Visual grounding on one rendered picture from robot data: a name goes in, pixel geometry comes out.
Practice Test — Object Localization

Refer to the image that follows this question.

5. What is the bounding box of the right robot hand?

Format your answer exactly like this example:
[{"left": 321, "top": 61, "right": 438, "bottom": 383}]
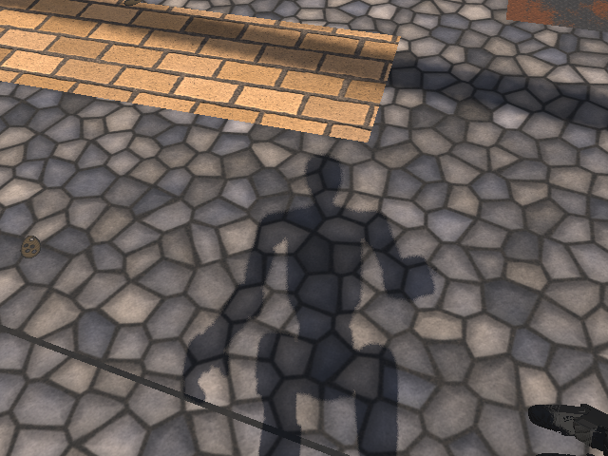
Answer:
[{"left": 528, "top": 404, "right": 608, "bottom": 456}]

